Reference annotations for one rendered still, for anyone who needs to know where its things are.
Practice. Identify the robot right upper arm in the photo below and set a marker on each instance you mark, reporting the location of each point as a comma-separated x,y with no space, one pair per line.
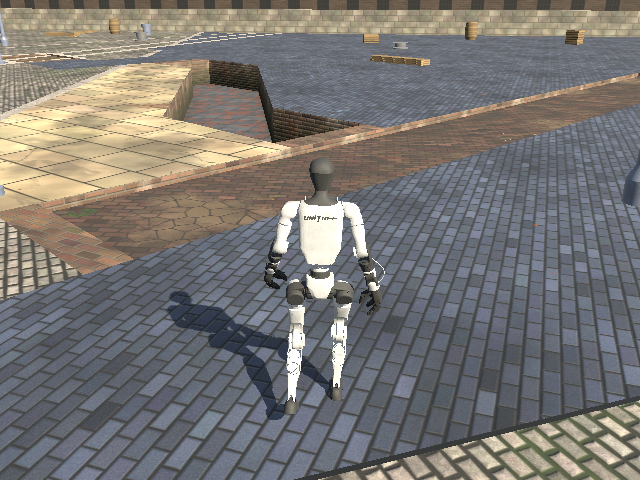
352,212

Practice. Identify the robot right hand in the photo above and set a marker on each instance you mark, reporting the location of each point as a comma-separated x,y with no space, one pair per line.
376,300

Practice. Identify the robot head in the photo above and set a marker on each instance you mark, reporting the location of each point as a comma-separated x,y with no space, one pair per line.
321,173

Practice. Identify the robot left forearm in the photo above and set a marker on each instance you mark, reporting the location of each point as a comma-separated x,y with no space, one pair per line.
273,260

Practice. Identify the robot right forearm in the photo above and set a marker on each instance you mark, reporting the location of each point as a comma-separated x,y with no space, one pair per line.
368,271

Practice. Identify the robot right foot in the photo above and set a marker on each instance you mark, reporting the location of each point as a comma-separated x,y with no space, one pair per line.
335,393

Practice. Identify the robot left hand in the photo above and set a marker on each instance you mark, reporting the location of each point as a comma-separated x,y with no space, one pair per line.
278,274

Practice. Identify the robot left upper arm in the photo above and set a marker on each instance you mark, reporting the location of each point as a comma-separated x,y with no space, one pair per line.
289,210

